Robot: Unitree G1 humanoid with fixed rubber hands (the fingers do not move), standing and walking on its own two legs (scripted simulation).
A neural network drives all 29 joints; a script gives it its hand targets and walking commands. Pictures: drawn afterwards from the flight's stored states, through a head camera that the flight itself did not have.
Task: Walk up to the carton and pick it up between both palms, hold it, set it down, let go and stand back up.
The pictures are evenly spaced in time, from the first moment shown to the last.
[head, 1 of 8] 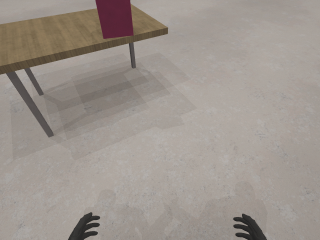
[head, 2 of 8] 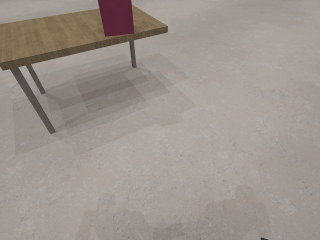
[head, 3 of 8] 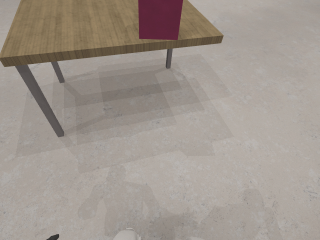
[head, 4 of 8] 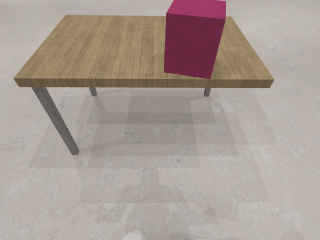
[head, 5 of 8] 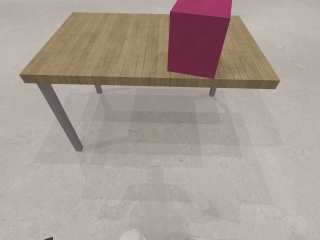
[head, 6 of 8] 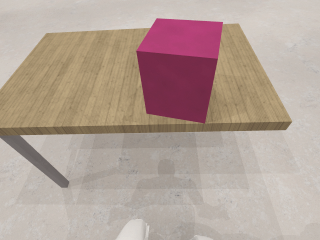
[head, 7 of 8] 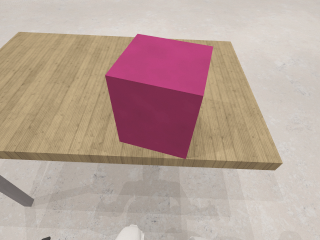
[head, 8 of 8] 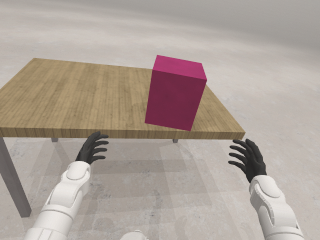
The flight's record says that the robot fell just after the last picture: yes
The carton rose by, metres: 0.00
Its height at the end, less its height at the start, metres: +0.00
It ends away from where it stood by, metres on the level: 0.00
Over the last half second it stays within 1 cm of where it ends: yes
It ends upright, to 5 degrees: yes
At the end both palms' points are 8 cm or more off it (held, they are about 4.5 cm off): yes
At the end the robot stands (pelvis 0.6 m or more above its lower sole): yes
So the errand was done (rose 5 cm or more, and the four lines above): no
